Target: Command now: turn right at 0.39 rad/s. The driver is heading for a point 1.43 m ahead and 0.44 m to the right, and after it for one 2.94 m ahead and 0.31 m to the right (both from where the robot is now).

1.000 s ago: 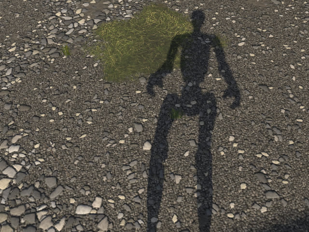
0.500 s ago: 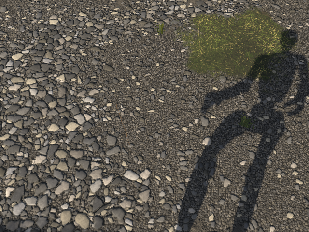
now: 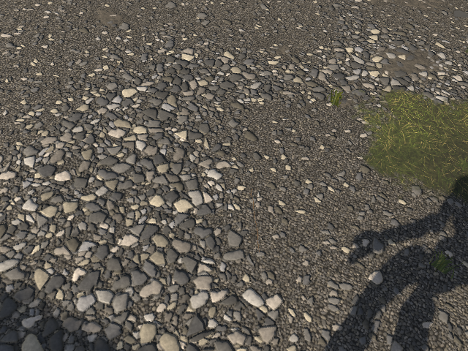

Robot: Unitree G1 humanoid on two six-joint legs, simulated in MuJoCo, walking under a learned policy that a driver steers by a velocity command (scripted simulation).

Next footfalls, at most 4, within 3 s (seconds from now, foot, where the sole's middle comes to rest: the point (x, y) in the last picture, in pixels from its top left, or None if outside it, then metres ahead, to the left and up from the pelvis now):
0.36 right None -0.04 -0.17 -0.78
1.06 left None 0.01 0.04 -0.78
1.58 right None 0.47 -0.28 -0.96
1.92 left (236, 275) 0.85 -0.04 -0.96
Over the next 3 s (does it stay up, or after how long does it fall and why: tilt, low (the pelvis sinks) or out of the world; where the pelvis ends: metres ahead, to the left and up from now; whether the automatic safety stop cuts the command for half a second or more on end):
stays up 1.56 -0.55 -0.20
